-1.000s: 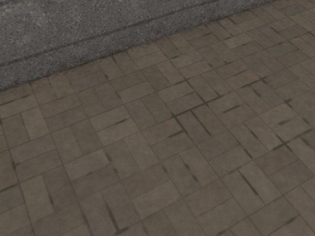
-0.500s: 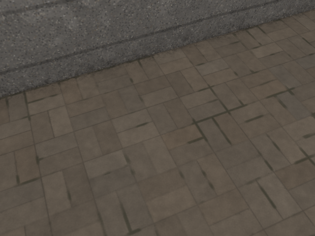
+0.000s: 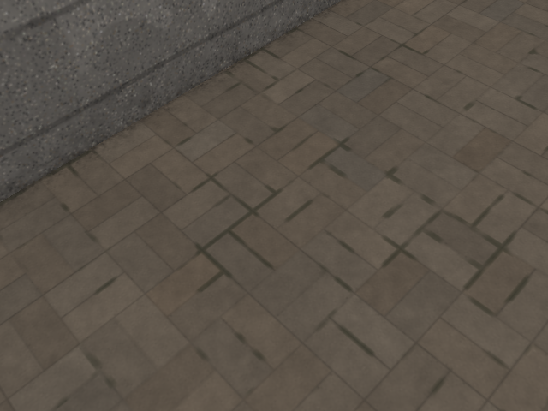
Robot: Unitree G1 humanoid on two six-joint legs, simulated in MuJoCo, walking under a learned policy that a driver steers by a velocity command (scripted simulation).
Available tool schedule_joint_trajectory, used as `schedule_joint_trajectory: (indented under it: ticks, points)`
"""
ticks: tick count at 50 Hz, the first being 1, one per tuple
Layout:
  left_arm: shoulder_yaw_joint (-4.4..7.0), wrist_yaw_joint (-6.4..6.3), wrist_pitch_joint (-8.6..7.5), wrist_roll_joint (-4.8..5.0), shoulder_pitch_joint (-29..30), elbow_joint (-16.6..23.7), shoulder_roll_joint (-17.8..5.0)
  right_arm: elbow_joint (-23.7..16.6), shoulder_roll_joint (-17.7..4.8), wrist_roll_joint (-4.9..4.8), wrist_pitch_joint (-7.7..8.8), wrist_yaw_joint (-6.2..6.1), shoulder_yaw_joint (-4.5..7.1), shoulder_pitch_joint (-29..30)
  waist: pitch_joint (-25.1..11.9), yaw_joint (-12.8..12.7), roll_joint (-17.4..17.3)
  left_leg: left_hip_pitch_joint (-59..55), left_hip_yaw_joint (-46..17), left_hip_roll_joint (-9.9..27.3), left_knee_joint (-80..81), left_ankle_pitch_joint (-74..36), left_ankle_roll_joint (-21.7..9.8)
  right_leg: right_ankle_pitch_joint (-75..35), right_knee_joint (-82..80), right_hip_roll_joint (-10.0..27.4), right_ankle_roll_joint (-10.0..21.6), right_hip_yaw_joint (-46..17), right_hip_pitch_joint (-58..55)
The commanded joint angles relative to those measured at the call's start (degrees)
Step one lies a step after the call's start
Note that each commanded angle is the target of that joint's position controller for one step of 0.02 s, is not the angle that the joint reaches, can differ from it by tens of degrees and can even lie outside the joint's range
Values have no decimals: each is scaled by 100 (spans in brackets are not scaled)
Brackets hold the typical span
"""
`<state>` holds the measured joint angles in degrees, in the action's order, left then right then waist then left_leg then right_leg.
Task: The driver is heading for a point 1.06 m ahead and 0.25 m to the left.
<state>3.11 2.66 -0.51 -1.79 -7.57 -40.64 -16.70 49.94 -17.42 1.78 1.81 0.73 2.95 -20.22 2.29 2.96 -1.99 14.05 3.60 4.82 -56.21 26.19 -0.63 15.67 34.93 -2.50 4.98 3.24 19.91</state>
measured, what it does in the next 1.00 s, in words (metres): walks ahead, turning left: left foot, then right foot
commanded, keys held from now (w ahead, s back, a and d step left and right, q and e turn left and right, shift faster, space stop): w+q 1.00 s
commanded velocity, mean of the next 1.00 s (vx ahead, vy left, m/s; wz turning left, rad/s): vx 0.48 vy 0.00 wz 0.39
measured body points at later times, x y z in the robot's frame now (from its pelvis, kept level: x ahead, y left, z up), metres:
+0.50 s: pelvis +0.27 +0.01 -0.01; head +0.30 +0.01 +0.44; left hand +0.22 +0.26 -0.15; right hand +0.45 -0.22 -0.13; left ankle +0.35 +0.05 -0.73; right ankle +0.06 -0.08 -0.66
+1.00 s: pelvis +0.56 +0.03 -0.01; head +0.60 +0.04 +0.44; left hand +0.65 +0.34 -0.09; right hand +0.68 -0.24 -0.13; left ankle +0.36 +0.05 -0.69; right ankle +0.70 -0.02 -0.73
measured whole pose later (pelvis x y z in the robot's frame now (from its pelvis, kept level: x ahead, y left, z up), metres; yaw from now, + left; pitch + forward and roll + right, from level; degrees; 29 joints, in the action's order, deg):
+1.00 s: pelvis +0.56 +0.03 -0.01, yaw +29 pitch +2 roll +0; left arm -0.4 -0.3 -4.2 -2.7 -3.1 -39.1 -15.6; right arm 50.0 -18.2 0.2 2.4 0.0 4.3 -23.8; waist 2.7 5.0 -0.4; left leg 6.9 -11.1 -8.4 -46.8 28.0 -5.3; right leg 6.8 32.9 -0.5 1.2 0.1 27.0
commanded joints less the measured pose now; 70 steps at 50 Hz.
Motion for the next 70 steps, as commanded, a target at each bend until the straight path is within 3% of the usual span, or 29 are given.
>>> schedule_joint_trajectory:
  ticks: [1, 3, 5, 9, 16, 19, 21, 22, 23, 24, 25, 26, 28, 30, 33, 39, 43, 45, 47, 48, 49, 50, 51, 52, 54, 58, 65, 68, 70]
  points:
    - [174, -149, -66, 35, -1096, -94, -742, -585, -484, -80, 193, 134, 40, 503, -60, -510, 473, 2551, -446, 235, -998, -804, -225, 245, -2324, 1804, 763, -2543, -1917]
    - [73, -188, -213, 56, -776, -79, -530, -264, -433, 13, 62, 171, 18, 43, -63, -236, 682, 1974, -342, 290, -776, -1218, -145, -934, -2556, 1363, 500, -1593, -1532]
    - [69, -188, -347, 70, -939, -229, -551, -175, -404, -16, -40, 213, 35, 18, -32, -178, 588, 2022, -358, 178, -849, -1458, -130, -1853, -2639, 1298, 427, -1152, -1543]
    - [43, -214, -423, 48, -1331, -494, -480, -284, -268, -104, -81, 224, 48, 666, 307, -346, 542, 2753, -663, -151, -464, -1986, -138, -2519, -2805, 1231, 145, -424, -1790]
    - [-94, -370, -500, 82, -1641, -914, -250, -651, 100, 7, -4, 286, -151, 1806, 540, -543, 465, 2504, 181, -385, 1575, -2682, -273, -4081, -2809, 1278, 8, 355, -2296]
    - [-78, -476, -475, 55, -1714, -1098, -485, -683, -12, -9, -10, 238, -142, 1572, 143, -345, 679, 1728, 601, -843, 2071, -2208, -598, -6641, -1906, 1398, -154, 585, -2877]
    - [-21, -559, -384, -7, -1544, -1100, -712, -421, -251, 1, -9, 188, -46, 578, -391, 119, 868, 789, 587, -1107, 2147, -1665, -882, -7577, -451, 1532, -202, 652, -2933]
    - [5, -556, -345, -25, -1429, -1050, -803, -199, -456, 25, 26, 150, 56, -179, -772, 441, 854, -105, 344, -1155, 2433, -1572, -1076, -7012, 667, 1546, -180, 638, -2561]
    - [7, -504, -349, 23, -1143, -902, -843, -21, -742, 89, 36, 79, 196, -968, -1148, 925, 480, -1324, -403, -671, 2922, -1330, -1419, -5276, 2422, 1258, -162, 788, -1555]
    - [-145, -358, -413, 19, -1568, -632, -68, -74, -1357, 95, -13, 0, 360, -784, -1455, 254, -982, -3038, -3085, 1055, 2798, -1903, -2237, 933, 4494, 153, -354, 589, 908]
    - [-94, -317, -460, 32, -1165, -451, -397, -108, -1317, -152, -38, 28, 401, -675, -1797, 419, -468, -3391, -4830, 1382, 3644, -1293, -2800, 1413, 5417, -186, -334, -617, 2090]
    - [-115, -280, -561, 44, -763, -301, -486, -163, -1081, -185, -52, -15, 363, -259, -843, 283, 12, -2583, -4001, 1289, 4023, -1155, -2505, 671, 4970, 291, -261, -866, 2463]
    - [-103, -268, -580, 32, -720, -319, -514, -199, -551, -133, -22, -33, 229, 225, 1, -207, 615, -1072, -2992, 811, 4296, -2228, -1997, 250, 4014, 638, -332, -702, 1871]
    - [-143, -240, -332, -112, -920, -319, -380, -212, -463, -159, 83, -54, 171, 345, -5, -472, 497, -380, -2334, 393, 4410, -2994, -1814, 267, 3471, 767, -548, -642, 1281]
    - [-185, -199, -162, -127, -640, -127, -248, -162, -723, -173, 196, -37, 237, 156, -6, -471, 226, -75, -1920, 50, 4480, -3534, -1692, -113, 2639, 808, -759, -381, 1283]
    - [-233, -156, -171, -52, 739, 364, -251, -78, -756, -175, 126, -60, 278, -545, -18, 138, -147, -811, -2003, -156, 4196, -3786, -1237, -1388, 881, 624, -848, -276, 1719]
    - [-257, -145, -266, -1, 1201, 593, -347, -129, -848, -86, 93, -120, 311, -691, -36, 281, -232, -1355, -2362, 45, 3792, -4195, -1181, -1284, 119, 390, -702, -355, 1574]
    - [-205, -171, -317, 19, 742, 502, -522, -260, -951, -65, 107, -162, 339, -347, -120, -37, -301, -1187, -2515, 118, 3497, -4375, -974, -987, -382, 271, -549, -470, 692]
    - [-63, -280, -413, 15, -591, 113, -837, -348, -1019, -100, 173, -95, 344, -14, -716, -713, -49, -773, -2313, -251, 2099, -4933, -714, -855, -888, 157, -306, -449, -1150]
    - [40, -382, -467, -99, -1455, 32, -1192, -470, -680, -174, 234, -30, 245, -53, -1461, -1033, 457, -135, -1955, -607, 663, -3743, -580, 137, -1080, 1165, -55, -1413, -2463]
    - [166, -425, -403, -214, -1603, 83, -1689, -677, -91, -321, 231, -40, 119, -607, -2064, -730, 1772, 1598, -1207, -1491, -919, 259, -389, 685, -1573, 2778, 526, -3962, -3758]
    - [167, -394, -313, -105, -1306, 83, -1398, -580, -557, -121, 158, -81, 150, -709, -1841, -512, 1456, 2216, -1135, -1060, -1592, 432, -436, 1288, -1805, 2824, 738, -4826, -3332]
    - [55, -365, -301, -55, -952, 149, -851, -493, -659, -45, 110, -61, 179, -403, -1033, -465, 721, 2265, -1100, -776, -1669, -146, -417, 1347, -1901, 2546, 658, -3966, -2553]
    - [-19, -326, -319, -41, -745, 110, -531, -508, -567, -25, 99, -10, 154, -124, -553, -433, 379, 2147, -1020, -611, -1426, -541, -373, 728, -2008, 2201, 556, -3101, -1929]
    - [-60, -310, -386, -33, -791, -62, -402, -532, -397, 41, 22, 96, 125, -14, -262, -313, 798, 1874, -958, -436, -1055, -709, -292, -370, -2205, 1726, 389, -2065, -1334]
    - [-17, -201, -590, 66, -1131, -372, -467, -621, -222, 63, -66, 178, 53, 243, -232, -235, 828, 1998, -963, -482, -630, -994, -216, -1631, -2418, 1652, 552, -1354, -1276]
    - [25, -163, -531, 119, -1539, -751, -548, -1082, 24, 49, 24, 290, -189, 1806, 60, -499, 804, 1554, -164, -249, 1687, -2065, -70, -1837, -2648, 1360, 461, -491, -1059]
    - [107, -202, -503, 67, -1661, -862, -812, -1167, -182, 7, 81, 166, -158, 2023, 73, -499, 739, 1137, -90, -296, 2225, -1804, -148, -1970, -2356, 1583, 471, -864, -1228]
    - [115, -209, -458, 95, -1555, -925, -826, -1019, -298, 25, 213, 88, -79, 1658, 29, -241, 719, 505, -88, -399, 2823, -1688, -227, -2129, -1917, 1630, 407, -1005, -1285]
